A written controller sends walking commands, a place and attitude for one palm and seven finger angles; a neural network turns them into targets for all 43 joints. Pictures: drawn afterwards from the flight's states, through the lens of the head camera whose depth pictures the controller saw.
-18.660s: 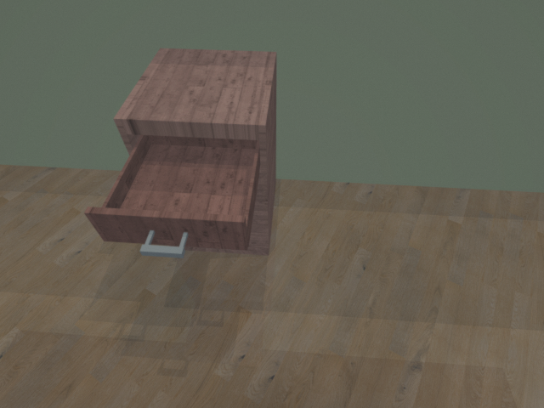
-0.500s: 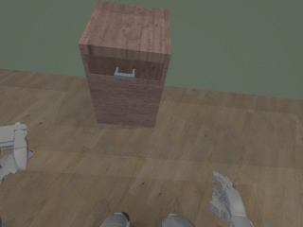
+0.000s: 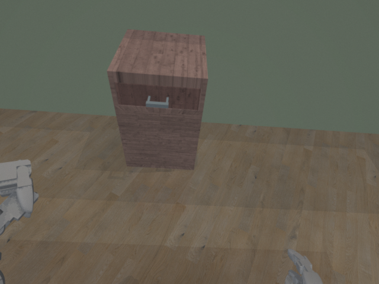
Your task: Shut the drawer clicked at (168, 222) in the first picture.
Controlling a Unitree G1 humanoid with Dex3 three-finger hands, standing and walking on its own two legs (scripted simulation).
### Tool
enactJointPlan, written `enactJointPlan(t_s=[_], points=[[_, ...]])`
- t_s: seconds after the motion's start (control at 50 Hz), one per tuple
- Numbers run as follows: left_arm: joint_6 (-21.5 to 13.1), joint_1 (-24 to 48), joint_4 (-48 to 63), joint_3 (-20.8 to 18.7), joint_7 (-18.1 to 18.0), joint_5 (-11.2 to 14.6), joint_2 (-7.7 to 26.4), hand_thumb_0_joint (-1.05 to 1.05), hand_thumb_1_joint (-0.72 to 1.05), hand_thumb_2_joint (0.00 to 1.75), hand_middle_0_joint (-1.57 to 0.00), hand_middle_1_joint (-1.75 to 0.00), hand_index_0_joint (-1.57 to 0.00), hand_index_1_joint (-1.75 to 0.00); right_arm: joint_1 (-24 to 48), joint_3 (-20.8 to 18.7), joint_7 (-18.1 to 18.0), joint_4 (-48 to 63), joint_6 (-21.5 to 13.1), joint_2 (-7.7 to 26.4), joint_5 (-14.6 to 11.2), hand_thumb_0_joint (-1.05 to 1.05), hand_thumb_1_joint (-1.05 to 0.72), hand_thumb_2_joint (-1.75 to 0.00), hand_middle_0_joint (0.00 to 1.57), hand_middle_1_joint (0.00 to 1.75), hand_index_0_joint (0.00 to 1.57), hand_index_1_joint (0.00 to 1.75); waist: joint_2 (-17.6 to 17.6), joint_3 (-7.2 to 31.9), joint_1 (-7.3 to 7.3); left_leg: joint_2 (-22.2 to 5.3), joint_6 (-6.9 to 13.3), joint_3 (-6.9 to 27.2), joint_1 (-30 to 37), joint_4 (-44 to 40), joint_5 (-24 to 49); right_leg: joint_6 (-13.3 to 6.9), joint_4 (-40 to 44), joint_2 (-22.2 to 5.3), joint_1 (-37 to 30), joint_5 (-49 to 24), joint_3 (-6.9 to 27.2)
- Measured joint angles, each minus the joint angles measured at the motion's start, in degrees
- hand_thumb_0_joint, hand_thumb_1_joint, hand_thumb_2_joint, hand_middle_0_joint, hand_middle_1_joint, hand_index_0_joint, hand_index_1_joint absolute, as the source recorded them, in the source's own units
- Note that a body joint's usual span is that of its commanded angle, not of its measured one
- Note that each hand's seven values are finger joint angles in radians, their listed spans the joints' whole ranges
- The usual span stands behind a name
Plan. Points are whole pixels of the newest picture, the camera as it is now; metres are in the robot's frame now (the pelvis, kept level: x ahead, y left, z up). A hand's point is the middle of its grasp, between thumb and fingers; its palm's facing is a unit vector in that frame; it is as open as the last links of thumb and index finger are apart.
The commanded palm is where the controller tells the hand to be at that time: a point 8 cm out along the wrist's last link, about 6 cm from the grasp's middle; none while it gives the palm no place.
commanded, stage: stop stepping back and stand still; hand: left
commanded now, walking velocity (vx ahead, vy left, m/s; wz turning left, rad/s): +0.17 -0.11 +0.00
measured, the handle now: (157, 101) +0.90 +0.15 -0.19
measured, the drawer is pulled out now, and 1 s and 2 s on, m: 0.00 0.00 0.00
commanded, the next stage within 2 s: let the arm hang, fingers relaxed in 0.28 s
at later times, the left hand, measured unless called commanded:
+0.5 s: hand (70, 226) +0.23 +0.24 +0.01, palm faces +0.20 -0.90 -0.38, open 3.1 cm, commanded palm none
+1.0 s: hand out of the picture +0.02 +0.21 -0.16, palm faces +0.08 -0.96 -0.25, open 5.8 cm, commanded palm none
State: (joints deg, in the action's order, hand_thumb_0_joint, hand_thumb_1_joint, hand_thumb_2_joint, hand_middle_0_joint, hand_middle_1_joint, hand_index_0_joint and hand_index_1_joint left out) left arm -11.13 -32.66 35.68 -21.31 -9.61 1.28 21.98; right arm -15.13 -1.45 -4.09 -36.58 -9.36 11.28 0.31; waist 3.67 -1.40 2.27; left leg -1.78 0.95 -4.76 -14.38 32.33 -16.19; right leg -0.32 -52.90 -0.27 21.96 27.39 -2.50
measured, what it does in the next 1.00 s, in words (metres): steps on the spot: right foot, then left foot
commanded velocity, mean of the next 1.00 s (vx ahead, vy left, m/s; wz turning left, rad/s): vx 0.02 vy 0.01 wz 0.00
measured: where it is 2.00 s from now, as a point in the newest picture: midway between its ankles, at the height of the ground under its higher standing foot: outside the picture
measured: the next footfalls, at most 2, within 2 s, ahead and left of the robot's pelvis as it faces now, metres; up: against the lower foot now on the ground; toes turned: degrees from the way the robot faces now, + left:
right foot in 0.14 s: +0.07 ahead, -0.12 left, +0.00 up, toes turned +4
left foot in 0.40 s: +0.08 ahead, +0.12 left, +0.00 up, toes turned +5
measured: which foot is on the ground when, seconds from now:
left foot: down 0.00-0.14, up 0.16-0.38, down 0.40-1.00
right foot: up 0.00-0.12, down 0.14-1.00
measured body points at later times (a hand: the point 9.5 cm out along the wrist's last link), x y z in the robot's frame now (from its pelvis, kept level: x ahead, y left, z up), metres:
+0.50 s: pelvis +0.01 +0.01 -0.01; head +0.03 +0.00 +0.44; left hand +0.21 +0.29 +0.03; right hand +0.16 -0.25 -0.11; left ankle +0.04 +0.11 -0.73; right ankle +0.03 -0.13 -0.70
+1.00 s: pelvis +0.02 +0.01 +0.01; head +0.04 +0.01 +0.46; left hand +0.02 +0.26 -0.14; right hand +0.05 -0.22 -0.15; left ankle +0.04 +0.11 -0.73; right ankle +0.03 -0.12 -0.73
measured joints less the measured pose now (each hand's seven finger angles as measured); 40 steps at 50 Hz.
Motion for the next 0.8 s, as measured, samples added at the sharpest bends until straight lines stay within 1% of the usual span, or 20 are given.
enactJointPlan(t_s=[0.04,0.08,0.14,0.18,0.22,0.26,0.3,0.34,0.38,0.4,0.42,0.44,0.5,0.54,0.56,0.58,0.64,0.66,0.74,0.8], points=[[-1.06,-1.39,2.28,-1.29,0.1,0.37,2.0,0.02,0.89,0.9,-1.41,-1.6,-1.41,-1.59,0.31,0.71,0.97,0.99,-0.64,-1.04,-0.24,0.01,-0.91,-0.9,0.2,0.3,0.2,0.3,-1.21,-0.3,0.67,-0.7,-0.32,0.47,0.51,-1.41,1.09,0.09,1.96,0.32,0.87,-1.35,-1.28],[-2.18,-3.73,3.14,-2.88,0.16,0.93,3.44,0.02,0.89,0.9,-1.41,-1.6,-1.41,-1.59,0.45,1.49,1.59,1.91,-0.13,-1.67,-0.38,0.01,-0.91,-0.9,0.2,0.3,0.2,0.3,-2.82,-0.02,0.72,-1.59,-0.75,0.39,0.5,-1.4,1.11,0.16,8.62,0.38,-0.38,-2.95,-2.52],[-2.65,-6.13,1.04,-4.78,0.46,1.17,5.39,0.02,0.89,0.9,-1.4,-1.6,-1.41,-1.59,0.22,2.13,1.74,3.27,1.99,-2.11,-0.58,0.01,-0.9,-0.9,0.2,0.3,0.2,0.3,-4.79,0.87,0.45,-2.14,-0.74,0.54,-2.24,4.31,-3.06,-0.67,18.7,0.35,-4.51,-4.46,-2.52],[-2.22,-5.05,-2.25,-3.83,0.99,1.1,4.28,0.01,0.89,0.9,-1.4,-1.6,-1.41,-1.59,1.42,1.75,1.82,2.3,3.88,-1.44,-0.8,0.01,-0.9,-0.9,0.2,0.3,0.2,0.3,-6.42,0.1,-0.37,-1.51,-0.23,2.51,-6.25,14.49,-8.77,-1.92,18.12,0.63,-3.72,-12.45,-2.77],[-1.48,-3.33,-6.1,-1.74,1.58,1.06,1.43,0.01,0.89,0.9,-1.4,-1.6,-1.41,-1.59,2.33,1.21,2.02,0.1,5.2,-0.38,-0.81,0.01,-0.9,-0.9,0.2,0.3,0.2,0.3,-7.41,-0.76,-1.01,-0.21,-0.28,3.79,-9.57,23.66,-8.32,-2.08,17.95,0.49,-4.57,-13.24,-3.19],[-0.32,-2.93,-8.38,-0.28,1.77,0.93,-1.38,0.01,0.89,0.9,-1.4,-1.6,-1.41,-1.59,2.06,1.0,2.02,-1.29,6.15,0.23,-0.82,0.01,-0.9,-0.9,0.2,0.3,0.2,0.3,-6.86,-0.35,-1.74,0.4,-0.43,3.03,-10.96,26.11,-6.4,-1.9,19.54,0.07,-5.64,-12.98,-2.88],[0.41,-3.03,-8.1,0.85,1.64,0.68,-3.23,0.01,0.89,0.9,-1.4,-1.6,-1.41,-1.59,1.3,1.06,1.52,-1.62,6.2,0.46,-0.74,0.01,-0.91,-0.9,0.2,0.3,0.2,0.3,-5.26,-0.03,-2.25,0.24,-0.08,1.7,-9.96,21.87,-5.07,-1.76,21.25,-0.47,-6.46,-13.4,-2.61],[0.45,-3.06,-5.7,2.01,1.19,0.29,-3.81,0.02,0.89,0.9,-1.41,-1.6,-1.41,-1.59,0.55,1.13,0.77,-1.29,5.36,0.63,-0.49,0.01,-0.91,-0.9,0.2,0.3,0.2,0.3,-3.41,-0.13,-2.54,0.0,0.58,1.01,-7.02,13.66,-4.32,-1.59,22.19,-0.91,-6.88,-13.68,-2.67],[0.0,-2.65,-1.77,2.98,0.81,0.07,-3.48,0.02,0.89,0.9,-1.41,-1.6,-1.41,-1.59,-0.02,0.95,0.02,-0.16,4.05,1.43,-0.13,0.01,-0.91,-0.9,0.2,0.3,0.2,0.3,-2.83,-0.53,-2.31,-0.39,1.05,1.63,-2.99,3.91,-3.47,-1.18,21.61,-0.8,-6.6,-13.16,-3.44],[-1.24,-0.73,-3.01,4.03,1.76,-1.04,-3.1,0.02,0.89,0.9,-1.41,-1.6,-1.41,-1.59,-0.05,0.1,1.11,-0.46,2.56,2.42,0.24,0.01,-0.91,-0.9,0.2,0.3,0.2,0.3,-3.45,0.01,-1.93,-0.36,1.15,2.87,-3.57,2.07,-0.25,-0.81,19.06,-1.07,-4.62,-11.99,-4.18],[-0.86,2.84,-7.68,5.8,3.35,-1.82,-2.96,0.01,0.89,0.9,-1.4,-1.6,-1.41,-1.59,0.51,-0.76,2.37,-1.25,2.67,3.35,0.5,0.01,-0.91,-0.9,0.2,0.3,0.2,0.3,-3.79,0.25,-1.75,0.33,0.91,3.41,-5.44,3.57,0.76,-0.15,15.0,-1.65,-2.24,-8.4,-3.2],[1.19,6.49,-14.14,7.71,4.74,-2.36,-3.49,0.01,0.89,0.9,-1.4,-1.6,-1.4,-1.59,1.42,-1.2,3.27,-2.04,3.85,4.26,0.84,0.01,-0.91,-0.9,0.2,0.3,0.2,0.3,-4.39,0.34,-1.56,0.98,0.84,3.67,-6.8,5.04,0.46,0.46,10.2,-1.82,0.1,-4.72,-1.39],[9.08,15.16,-37.0,12.49,7.22,-3.24,-6.19,0.0,0.9,0.9,-1.36,-1.56,-1.37,-1.56,3.64,-1.24,4.23,-4.35,6.41,4.85,2.05,0.01,-0.91,-0.9,0.2,0.3,0.2,0.3,-5.73,0.82,0.17,2.7,1.08,4.39,-8.64,5.82,-0.23,1.06,1.72,-1.55,4.06,0.63,2.96],[12.27,18.3,-50.03,14.93,8.06,-3.46,-7.6,0.01,0.9,0.9,-1.32,-1.52,-1.32,-1.51,4.33,-0.26,4.4,-5.38,7.11,3.6,2.31,0.01,-0.91,-0.9,0.2,0.3,0.2,0.3,-4.6,0.09,0.53,3.39,0.99,3.8,-8.07,5.2,0.01,1.23,5.56,-1.47,2.52,-1.96,4.07],[13.0,18.8,-55.11,16.13,8.38,-3.49,-7.97,0.01,0.91,0.9,-1.29,-1.5,-1.29,-1.49,4.42,0.38,4.48,-5.81,7.4,2.65,2.14,0.01,-0.91,-0.9,0.2,0.3,0.2,0.3,-3.29,-0.36,0.43,3.72,0.75,3.11,-7.64,5.21,-0.13,1.27,9.92,-1.59,0.66,-7.1,4.33],[13.25,18.88,-59.66,17.31,8.6,-3.45,-8.4,0.01,0.91,0.9,-1.26,-1.47,-1.26,-1.46,4.47,0.88,4.55,-6.29,7.68,1.73,1.83,0.01,-0.91,-0.9,0.2,0.3,0.2,0.3,-2.08,-0.88,0.21,3.85,0.44,2.4,-7.31,5.67,-0.57,1.1,12.58,-1.67,-0.8,-10.4,4.81],[13.74,17.93,-72.06,21.29,9.29,-3.16,-11.37,0.01,0.91,0.9,-1.16,-1.37,-1.16,-1.36,3.97,1.06,4.63,-8.71,8.8,0.09,0.94,0.01,-0.91,-0.9,0.2,0.3,0.2,0.3,-2.31,-2.47,0.85,2.71,-0.32,3.18,-5.39,5.18,-0.69,0.74,13.56,-0.57,-3.19,-8.11,3.94],[12.89,17.54,-74.08,20.52,7.99,-2.78,-12.0,0.02,0.91,0.9,-1.13,-1.36,-1.13,-1.33,3.23,0.99,4.56,-9.58,9.18,-0.47,0.83,0.01,-0.91,-0.9,0.2,0.3,0.2,0.3,-2.24,-2.5,0.79,2.53,-0.38,3.68,-5.02,4.61,-0.49,0.64,14.57,-0.39,-3.93,-7.88,3.44],[12.13,18.15,-80.23,19.23,7.87,-2.28,-9.72,0.02,0.9,0.9,-0.99,-1.25,-0.99,-1.17,0.88,1.26,4.33,-14.39,10.2,-1.94,0.88,0.01,-0.91,-0.9,0.2,0.3,0.2,0.3,-2.02,-2.67,-1.23,1.84,-0.4,4.46,-3.23,1.55,0.6,0.56,19.46,0.33,-6.65,-9.93,2.67],[12.31,17.74,-84.66,19.33,8.09,-2.16,-8.98,0.02,0.9,0.9,-0.87,-1.11,-0.88,-1.05,-0.12,0.77,3.72,-17.14,10.34,-1.6,0.81,0.01,-0.92,-0.9,0.2,0.3,0.2,0.3,-3.15,-2.47,-1.8,1.58,-0.13,4.4,-2.04,-0.52,1.46,0.69,22.79,0.59,-8.34,-11.6,2.74]])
